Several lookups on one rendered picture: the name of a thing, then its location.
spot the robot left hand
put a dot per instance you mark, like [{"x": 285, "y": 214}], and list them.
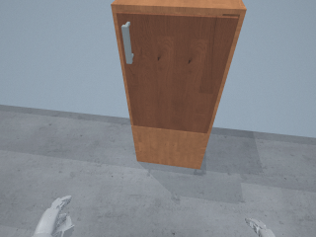
[{"x": 51, "y": 219}]

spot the robot right hand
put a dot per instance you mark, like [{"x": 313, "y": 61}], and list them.
[{"x": 259, "y": 227}]

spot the handle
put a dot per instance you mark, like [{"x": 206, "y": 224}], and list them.
[{"x": 126, "y": 43}]

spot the cupboard door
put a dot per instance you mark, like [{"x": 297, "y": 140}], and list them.
[{"x": 177, "y": 67}]

